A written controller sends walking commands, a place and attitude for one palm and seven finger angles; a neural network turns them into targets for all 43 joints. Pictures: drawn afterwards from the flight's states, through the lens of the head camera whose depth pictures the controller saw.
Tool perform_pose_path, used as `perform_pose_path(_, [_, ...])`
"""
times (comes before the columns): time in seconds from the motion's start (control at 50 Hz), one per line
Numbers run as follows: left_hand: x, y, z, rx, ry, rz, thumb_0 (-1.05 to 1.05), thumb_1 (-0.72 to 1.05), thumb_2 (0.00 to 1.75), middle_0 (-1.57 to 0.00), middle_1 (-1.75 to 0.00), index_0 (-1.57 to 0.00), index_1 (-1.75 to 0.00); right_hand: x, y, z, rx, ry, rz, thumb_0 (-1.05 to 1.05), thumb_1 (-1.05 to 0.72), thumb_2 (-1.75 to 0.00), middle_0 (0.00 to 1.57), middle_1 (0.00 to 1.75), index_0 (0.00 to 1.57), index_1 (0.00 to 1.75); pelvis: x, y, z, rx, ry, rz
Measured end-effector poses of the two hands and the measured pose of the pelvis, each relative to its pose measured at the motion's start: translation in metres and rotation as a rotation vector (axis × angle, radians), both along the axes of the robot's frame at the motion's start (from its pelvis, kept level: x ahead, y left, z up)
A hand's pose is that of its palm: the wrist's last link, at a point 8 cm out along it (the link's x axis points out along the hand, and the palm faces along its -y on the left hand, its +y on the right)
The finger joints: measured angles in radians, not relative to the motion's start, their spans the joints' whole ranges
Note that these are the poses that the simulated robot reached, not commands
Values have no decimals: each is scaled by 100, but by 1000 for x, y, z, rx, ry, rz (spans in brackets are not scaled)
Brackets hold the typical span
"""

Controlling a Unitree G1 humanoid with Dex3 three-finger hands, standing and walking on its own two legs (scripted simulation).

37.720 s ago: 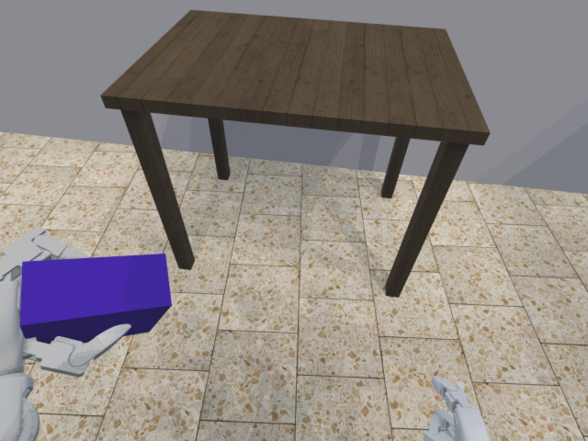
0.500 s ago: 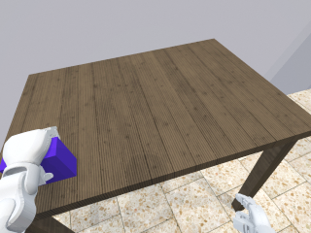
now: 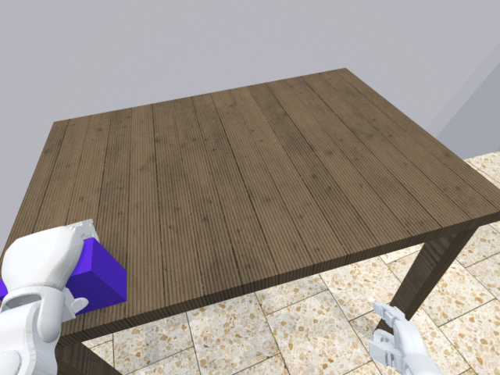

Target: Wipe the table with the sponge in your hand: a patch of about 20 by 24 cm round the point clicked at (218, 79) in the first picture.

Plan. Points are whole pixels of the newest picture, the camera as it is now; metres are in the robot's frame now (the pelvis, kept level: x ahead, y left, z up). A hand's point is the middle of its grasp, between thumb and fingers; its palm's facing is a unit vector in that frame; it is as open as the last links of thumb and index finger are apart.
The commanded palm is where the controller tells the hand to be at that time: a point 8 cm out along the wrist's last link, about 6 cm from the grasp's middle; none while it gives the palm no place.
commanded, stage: lift the sponge slowly off the table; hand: left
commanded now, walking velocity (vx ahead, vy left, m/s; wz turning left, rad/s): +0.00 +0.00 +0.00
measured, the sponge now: (77, 287) +0.21 +0.30 +0.06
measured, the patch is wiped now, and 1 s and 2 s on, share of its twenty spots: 1.00 1.00 1.00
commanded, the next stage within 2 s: bring the sponge back beside the body in 2.00 s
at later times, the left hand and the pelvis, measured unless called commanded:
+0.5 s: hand (61, 278) +0.20 +0.30 +0.11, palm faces +0.04 -0.08 -1.00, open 9.3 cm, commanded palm +0.17 +0.30 +0.18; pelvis -0.01 -0.01 +0.00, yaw +1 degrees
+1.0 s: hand (55, 261) +0.21 +0.29 +0.14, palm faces +0.09 -0.07 -0.99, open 9.4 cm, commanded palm +0.18 +0.29 +0.21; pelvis -0.02 -0.01 +0.01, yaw +1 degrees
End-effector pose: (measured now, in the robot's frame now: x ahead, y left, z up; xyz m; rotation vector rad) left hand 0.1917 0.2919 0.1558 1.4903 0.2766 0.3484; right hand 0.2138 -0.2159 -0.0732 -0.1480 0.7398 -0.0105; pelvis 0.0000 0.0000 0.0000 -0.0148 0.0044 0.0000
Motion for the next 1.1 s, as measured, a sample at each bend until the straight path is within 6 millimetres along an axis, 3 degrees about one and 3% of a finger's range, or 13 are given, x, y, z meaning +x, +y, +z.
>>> perform_pose_path(0.34, [-10,-4,4,-25,5,-11,1,-44,111,-76,-143,-78,-139,-2,-2,2,-28,-15,19,1,-91,-90,20,29,20,30,-5,-5,0,1,-22,7])
perform_pose_path(0.58, [-13,7,9,-31,23,3,0,-44,111,-78,-142,-79,-138,-1,0,7,-47,-32,41,1,-90,-90,20,29,21,30,-12,-9,2,-2,-45,16])
perform_pose_path(1.1, [-4,-8,44,-18,-31,-27,-1,-45,111,-79,-141,-80,-138,0,10,13,-23,-66,78,1,-90,-90,20,29,21,30,-25,-11,6,5,-67,19])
